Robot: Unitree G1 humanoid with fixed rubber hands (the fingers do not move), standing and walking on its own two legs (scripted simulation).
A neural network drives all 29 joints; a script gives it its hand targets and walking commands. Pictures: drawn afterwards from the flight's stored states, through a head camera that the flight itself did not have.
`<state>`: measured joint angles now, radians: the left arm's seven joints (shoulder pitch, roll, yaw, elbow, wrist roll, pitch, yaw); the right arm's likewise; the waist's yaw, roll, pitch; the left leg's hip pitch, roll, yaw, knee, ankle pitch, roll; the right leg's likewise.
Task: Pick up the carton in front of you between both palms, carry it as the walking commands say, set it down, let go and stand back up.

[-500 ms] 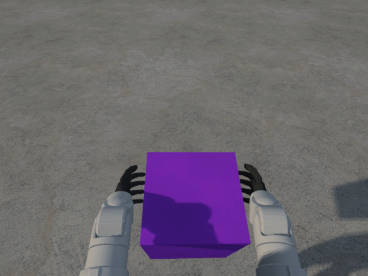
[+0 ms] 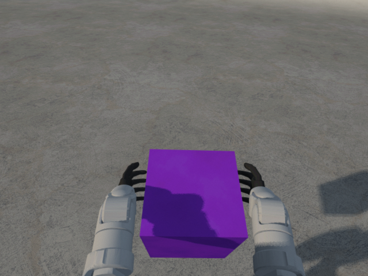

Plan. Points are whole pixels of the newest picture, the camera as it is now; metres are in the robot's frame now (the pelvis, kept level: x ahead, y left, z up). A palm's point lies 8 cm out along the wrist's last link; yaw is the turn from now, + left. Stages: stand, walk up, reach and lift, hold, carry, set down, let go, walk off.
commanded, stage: set down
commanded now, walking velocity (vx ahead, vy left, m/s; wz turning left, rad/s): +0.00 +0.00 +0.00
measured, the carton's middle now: (189, 207) +0.32 +0.00 -0.05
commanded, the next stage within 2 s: none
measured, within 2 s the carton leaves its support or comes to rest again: neither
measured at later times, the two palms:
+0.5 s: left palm (139, 215) +0.34 +0.15 -0.13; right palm (237, 215) +0.34 -0.14 -0.12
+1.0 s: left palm (145, 223) +0.39 +0.15 -0.27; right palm (227, 227) +0.38 -0.14 -0.26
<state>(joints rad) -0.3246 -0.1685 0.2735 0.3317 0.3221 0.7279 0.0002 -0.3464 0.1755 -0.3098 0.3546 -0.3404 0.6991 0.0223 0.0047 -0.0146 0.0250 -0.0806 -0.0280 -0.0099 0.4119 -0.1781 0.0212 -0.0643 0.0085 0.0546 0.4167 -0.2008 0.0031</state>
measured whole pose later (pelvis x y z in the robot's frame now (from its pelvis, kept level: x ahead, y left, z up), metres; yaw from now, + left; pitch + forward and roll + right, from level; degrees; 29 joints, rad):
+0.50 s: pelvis -0.02 -0.01 -0.05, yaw +1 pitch +21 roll -1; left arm -0.53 -0.15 0.42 0.56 0.33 0.18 0.05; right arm -0.53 0.23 -0.46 0.52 -0.34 0.17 -0.07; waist -0.01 -0.01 0.04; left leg -0.92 -0.04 -0.07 0.81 -0.26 0.00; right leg -0.90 0.06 0.06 0.81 -0.29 0.01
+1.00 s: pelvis -0.05 -0.01 -0.19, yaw +0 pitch +42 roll -2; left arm -0.81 -0.04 0.40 0.68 0.25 0.24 0.08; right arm -0.76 0.17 -0.48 0.57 -0.24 0.22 -0.14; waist -0.02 -0.01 -0.23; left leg -1.74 -0.09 -0.08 1.44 -0.43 -0.02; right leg -1.71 0.10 0.06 1.44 -0.47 0.04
